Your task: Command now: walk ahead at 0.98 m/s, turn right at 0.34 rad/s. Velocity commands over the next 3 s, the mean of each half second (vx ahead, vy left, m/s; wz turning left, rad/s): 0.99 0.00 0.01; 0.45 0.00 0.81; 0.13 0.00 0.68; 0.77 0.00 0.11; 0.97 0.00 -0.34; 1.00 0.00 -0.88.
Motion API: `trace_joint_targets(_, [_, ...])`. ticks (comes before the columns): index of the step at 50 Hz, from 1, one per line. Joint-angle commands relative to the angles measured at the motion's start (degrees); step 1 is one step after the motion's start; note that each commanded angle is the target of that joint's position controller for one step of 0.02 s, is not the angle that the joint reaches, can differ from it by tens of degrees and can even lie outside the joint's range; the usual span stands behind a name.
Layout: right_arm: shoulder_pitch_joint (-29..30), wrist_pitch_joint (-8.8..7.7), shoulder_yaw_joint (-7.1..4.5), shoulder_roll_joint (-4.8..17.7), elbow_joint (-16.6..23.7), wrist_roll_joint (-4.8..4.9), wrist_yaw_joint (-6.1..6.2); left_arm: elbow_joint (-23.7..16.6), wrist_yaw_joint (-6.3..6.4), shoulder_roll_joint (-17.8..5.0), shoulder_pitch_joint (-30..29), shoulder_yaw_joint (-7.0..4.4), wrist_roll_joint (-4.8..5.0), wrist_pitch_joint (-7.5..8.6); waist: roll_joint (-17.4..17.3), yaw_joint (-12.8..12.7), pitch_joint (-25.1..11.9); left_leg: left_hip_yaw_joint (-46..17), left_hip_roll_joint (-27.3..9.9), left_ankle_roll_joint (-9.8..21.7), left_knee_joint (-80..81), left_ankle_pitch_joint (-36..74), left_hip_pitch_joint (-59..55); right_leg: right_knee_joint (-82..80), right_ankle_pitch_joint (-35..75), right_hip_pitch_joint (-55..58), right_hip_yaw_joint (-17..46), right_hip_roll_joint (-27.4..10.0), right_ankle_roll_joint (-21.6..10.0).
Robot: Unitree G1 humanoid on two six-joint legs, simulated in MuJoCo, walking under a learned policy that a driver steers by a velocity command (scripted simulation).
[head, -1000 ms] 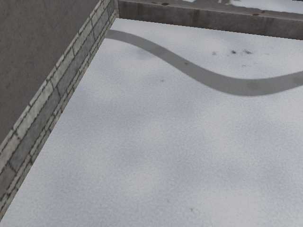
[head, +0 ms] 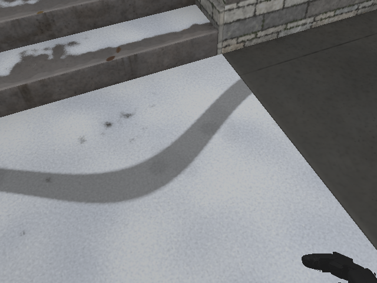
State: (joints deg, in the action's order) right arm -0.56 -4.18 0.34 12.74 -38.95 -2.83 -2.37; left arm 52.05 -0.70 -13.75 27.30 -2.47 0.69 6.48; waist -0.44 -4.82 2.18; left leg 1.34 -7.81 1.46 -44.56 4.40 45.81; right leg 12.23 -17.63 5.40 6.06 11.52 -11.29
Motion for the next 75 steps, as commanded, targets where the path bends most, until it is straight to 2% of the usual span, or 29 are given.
trace_joint_targets(1, [5.8,-0.43,-0.28,3.5,4.0,1.21,-0.03,-1.1,0.47,-7.8,3.8,-1.16,0.07,1.05,3.3,-0.6,2.4,6.4,7.0,2.8,9.6,7.4,-15.9,-4.1,56.7,-8.6,4.1,-12.7,3.9])
trace_joint_targets(4, [-0.8,-0.62,-2.15,8.8,2.6,1.59,1.1,-1.0,1.8,-11.8,1.7,-1.82,-1.49,0.9,7.1,5.0,-3.5,4.1,11.3,4.7,13.8,-0.2,-24.8,6.6,76.7,2.0,4.8,-17.2,5.4])
trace_joint_targets(7, [-32.2,0.25,-5.58,15.0,-6.3,1.99,3.98,-3.2,2.0,-12.4,-9.0,-2.34,-3.61,-0.4,4.3,22.0,-15.1,-2.3,4.8,8.7,14.0,-13.8,-54.0,48.8,62.3,-10.0,1.9,-13.9,4.4])
trace_joint_targets(8, [-31.3,0.05,-6.12,17.8,-7.2,-0.73,3.77,-5.3,1.1,-0.7,-0.3,0.2,-1.65,0.0,-15.4,11.2,-18.1,-29.7,-12.1,16.0,11.9,-16.2,-70.6,71.7,-7.2,-35.6,-0.3,-4.0,6.8])
trace_joint_targets(9, [-28.2,-0.09,-5.78,13.0,-6.6,-0.17,2.06,-5.0,1.21,-3.9,1.3,0.62,-0.47,0.64,-10.3,10.7,-19.9,-46.5,-13.0,18.4,23.7,-31.0,-69.4,74.7,-7.4,-43.7,2.9,-4.6,4.4])
trace_joint_targets(11, [-20.1,-0.68,-4.54,5.3,-6.5,0.41,1.14,-6.4,0.66,-6.3,-8.6,0.5,-1.49,0.13,1.6,8.1,-4.2,-33.6,-9.6,15.8,30.9,-34.3,-51.4,69.0,1.9,-46.1,1.3,-10.5,3.4])
trace_joint_targets(13, [-21.6,-1.49,-3.67,3.6,-8.9,0.19,1.42,-7.8,-0.71,-4.0,-10.4,1.15,-2.86,-1.01,2.7,4.7,0.4,-24.8,-5.2,12.8,33.7,-28.9,-40.5,65.3,2.2,-43.7,1.6,-12.7,4.1])
trace_joint_targets(17, [-25.5,-3.21,-3.77,6.0,-11.7,2.54,1.05,-12.9,-1.99,-2.7,-19.0,2.6,-4.75,-1.7,-0.9,3.3,5.9,-17.9,-0.9,12.7,40.7,-20.7,-32.2,53.5,7.3,-48.2,-3.9,-17.8,7.6])
trace_joint_targets(23, [-29.6,-3.79,-4.82,10.3,-11.9,3.85,1.18,-17.7,-2.8,-2.4,-33.2,4.07,-2.66,-0.5,-1.7,7.4,5.1,-11.3,2.3,10.0,42.5,11.7,-31.7,24.0,27.1,-31.3,-9.7,-13.1,9.4])
trace_joint_targets(28, [-28.3,-2.13,-5.8,14.8,-12.1,3.3,2.2,-13.8,0.39,-9.7,-16.5,1.14,-3.57,0.88,-6.0,-1.1,-8.4,-12.1,3.3,5.2,8.6,34.8,-43.1,13.8,20.3,-10.3,-6.8,-10.0,7.2])
trace_joint_targets(29, [-26.3,-2.04,-5.52,12.1,-10.6,3.76,2.25,-11.9,1.6,-12.7,-7.0,0.07,-4.79,1.5,-5.8,-4.6,-14.2,-12.6,6.0,4.2,-6.1,20.6,-32.9,16.4,22.0,3.7,-1.7,-18.0,6.7])
trace_joint_targets(30, [-31.2,-1.94,-3.61,2.0,-8.4,4.35,2.96,-11.3,1.85,-16.7,-1.1,-0.88,-6.73,1.45,10.2,-0.8,-24.5,-7.1,11.4,3.4,-26.4,-34.5,-18.2,24.8,52.6,21.0,14.5,-39.9,4.7])
trace_joint_targets(31, [-34.2,-0.54,-4.09,6.1,-6.7,6.83,4.22,-12.5,0.93,-16.7,-2.0,-1.78,-4.85,0.3,15.0,-0.5,-36.6,-6.4,12.9,2.6,-40.8,-39.3,-9.9,21.5,52.7,26.5,29.6,-44.6,-2.1])
trace_joint_targets(32, [-28.1,0.41,-5.06,9.5,-6.9,4.97,4.48,-13.4,0.76,-10.6,-6.1,-0.86,-3.72,-0.31,6.5,0.0,-29.0,-6.0,8.2,2.6,-37.8,-32.8,-6.8,19.0,49.8,18.0,19.9,-39.2,0.0])
trace_joint_targets(33, [-24.1,0.42,-4.32,6.7,-3.5,5.61,4.32,-14.1,0.81,-8.1,-11.2,-0.36,-0.61,-0.16,12.7,-0.3,-20.2,-7.7,6.1,-0.5,-38.6,-32.5,-1.8,15.4,48.8,13.3,13.6,-35.1,-0.6])
trace_joint_targets(39, [-17.4,4.83,-4.64,3.7,2.9,5.01,2.96,-11.6,1.57,-6.3,-26.5,-1.29,-0.35,0.34,6.5,8.7,-0.2,-3.1,-0.4,-3.5,-19.9,-23.9,-10.3,1.3,39.7,-20.6,-8.8,-29.4,1.2])
trace_joint_targets(45, [-13.6,5.59,-5.27,7.1,4.0,3.35,-0.62,-10.3,2.49,-12.2,-27.1,-3.04,1.96,-1.42,4.1,7.8,-4.9,2.5,3.6,0.8,3.6,-2.9,-20.9,8.5,41.7,-13.3,-18.5,-27.5,3.8])
trace_joint_targets(49, [-22.1,5.04,-9.14,15.2,3.4,3.95,0.2,-10.5,1.89,-13.6,-26.0,-3.93,2.9,-3.38,3.3,13.1,-8.2,6.7,10.6,7.3,11.7,-7.5,-34.5,31.4,46.9,-13.1,-20.7,-25.9,8.2])
trace_joint_targets(50, [-23.9,4.53,-10.4,18.9,3.0,4.2,1.33,-10.7,1.67,-10.9,-22.6,-3.13,1.06,-3.7,-7.2,12.6,-7.1,-1.4,7.9,9.8,16.0,15.1,-42.5,46.2,18.5,-22.9,-19.9,-20.9,11.5])
trace_joint_targets(51, [-23.8,5.0,-8.87,19.9,2.2,-0.7,2.08,-10.3,0.28,-6.2,-10.2,-1.95,-1.84,-4.97,-15.5,5.5,-10.8,-21.8,-5.5,16.9,8.3,59.0,-53.7,68.8,-26.1,-38.0,-18.8,-12.2,14.8])
trace_joint_targets(52, [-23.1,4.56,-10.05,22.2,5.6,1.33,1.75,-11.3,0.92,-7.1,-8.0,-1.41,-3.69,-6.1,-11.0,7.0,-23.5,-37.8,-11.1,23.0,17.5,45.6,-58.1,74.0,-24.2,-42.0,-5.4,-10.9,15.9])
trace_joint_targets(55, [-13.2,5.72,-8.13,15.3,7.5,2.0,2.16,-13.3,1.67,-9.3,-19.4,-1.23,-4.11,-7.09,-1.7,5.3,-8.5,-28.3,-3.5,16.1,25.4,6.9,-40.1,59.3,-9.9,-40.7,-1.8,-15.0,14.0])
trace_joint_targets(63, [-14.8,5.77,-7.8,14.8,5.4,1.11,1.12,-13.2,1.74,-6.2,-18.9,-0.45,-1.98,-8.85,-4.1,6.0,-10.0,-26.1,0.8,11.6,25.8,-6.6,-32.0,40.6,-4.5,-30.3,-2.9,-11.7,13.4])
trace_joint_targets(65, [-8.4,4.71,-6.97,13.1,8.5,3.29,4.34,-13.7,2.63,-7.1,-22.8,-1.27,0.71,-6.19,-6.2,5.8,-9.0,-30.9,0.0,11.8,27.9,-22.8,-30.3,36.2,-2.1,-31.0,1.3,-11.1,14.0])
trace_joint_targets(68, [-10.3,5.1,-6.86,13.0,7.7,2.54,4.84,-12.3,2.46,-7.6,-20.2,-1.71,-0.26,-5.4,-8.3,6.6,-8.2,-30.0,0.9,10.4,27.8,-25.2,-28.7,31.0,-1.3,-26.8,-0.6,-10.7,14.1])
trace_joint_targets(69, [-14.1,6.0,-6.72,13.0,5.5,-0.27,2.43,-11.1,1.98,-6.3,-15.6,-0.72,-2.55,-7.22,-8.7,6.8,-9.6,-28.6,2.7,9.8,28.4,-29.6,-27.1,30.0,-4.7,-22.7,-5.0,-9.4,12.7])
trace_joint_targets(72, [-9.6,6.64,-6.14,10.8,5.9,0.66,0.88,-8.8,0.89,-5.9,-5.6,-0.8,-2.41,-7.31,-7.9,-0.6,-4.9,-26.2,6.8,5.8,26.7,-49.5,-11.5,16.3,-6.4,-6.9,-8.2,-9.1,8.3])
trace_joint_targets(74, [-6.4,5.16,-4.14,3.8,8.9,2.23,1.96,-8.7,1.57,-16.5,-5.0,-2.71,-3.6,-5.2,15.9,-0.5,2.4,-11.2,20.7,0.8,-4.7,-33.7,2.2,-8.4,-33.9,-10.1,30.9,-32.8,3.1])
trace_joint_targets(75, [-5.0,4.14,-4.84,8.0,9.0,0.91,1.91,-8.9,1.39,-16.0,-10.1,-3.39,-3.88,-4.97,7.6,2.5,6.5,-16.7,15.5,1.0,-9.3,-23.3,2.1,-10.4,-34.5,-17.4,34.4,-33.4,1.3])
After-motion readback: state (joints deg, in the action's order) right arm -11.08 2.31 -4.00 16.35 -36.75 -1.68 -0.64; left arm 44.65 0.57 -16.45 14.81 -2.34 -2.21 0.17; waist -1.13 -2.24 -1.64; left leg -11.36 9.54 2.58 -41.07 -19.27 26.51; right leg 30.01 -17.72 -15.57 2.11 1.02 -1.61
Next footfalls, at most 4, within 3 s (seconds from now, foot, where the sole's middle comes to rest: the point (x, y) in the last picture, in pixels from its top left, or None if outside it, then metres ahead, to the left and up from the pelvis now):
0.14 left None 0.34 0.10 -0.77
0.58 right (245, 207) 0.76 -0.11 -0.77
1.00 left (177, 172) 0.91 0.17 -0.77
1.46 right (222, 157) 1.00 -0.02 -0.77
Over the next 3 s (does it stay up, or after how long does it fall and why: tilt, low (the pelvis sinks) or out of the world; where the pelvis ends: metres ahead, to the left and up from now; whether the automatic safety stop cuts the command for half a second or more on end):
stays up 1.58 0.75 0.16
